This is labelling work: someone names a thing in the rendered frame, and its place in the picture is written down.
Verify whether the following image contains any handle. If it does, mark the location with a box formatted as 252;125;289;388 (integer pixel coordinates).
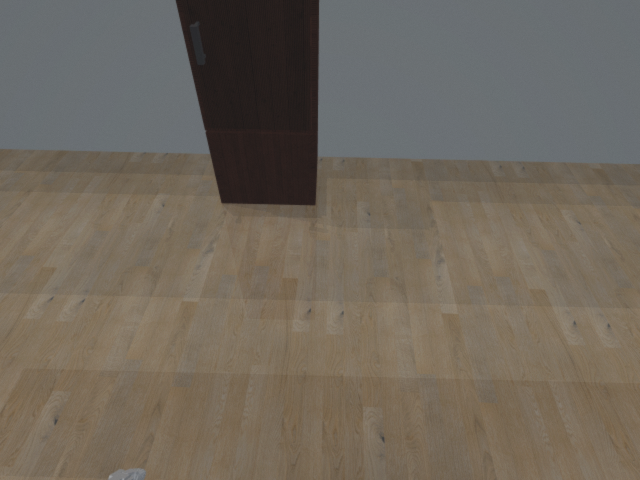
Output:
189;21;206;65

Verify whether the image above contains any cupboard door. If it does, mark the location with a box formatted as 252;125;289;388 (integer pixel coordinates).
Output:
180;0;311;131

